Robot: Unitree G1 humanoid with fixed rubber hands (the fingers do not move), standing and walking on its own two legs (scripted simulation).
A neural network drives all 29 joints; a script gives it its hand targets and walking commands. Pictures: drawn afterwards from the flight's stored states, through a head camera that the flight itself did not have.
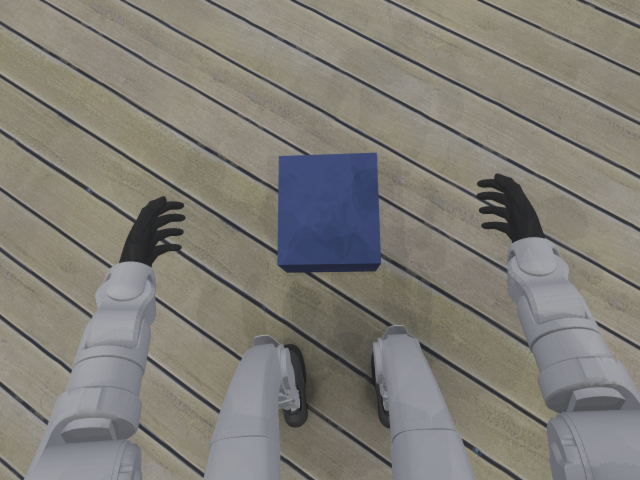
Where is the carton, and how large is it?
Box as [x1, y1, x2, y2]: [277, 153, 380, 272]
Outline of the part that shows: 376,153 279,156 277,264 287,272 367,271 375,270 380,263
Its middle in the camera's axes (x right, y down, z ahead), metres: +0.03 -0.07 +1.01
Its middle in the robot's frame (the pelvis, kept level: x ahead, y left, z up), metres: +0.55 +0.01 -0.60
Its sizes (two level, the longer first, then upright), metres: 0.279 0.247 0.157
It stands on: the floor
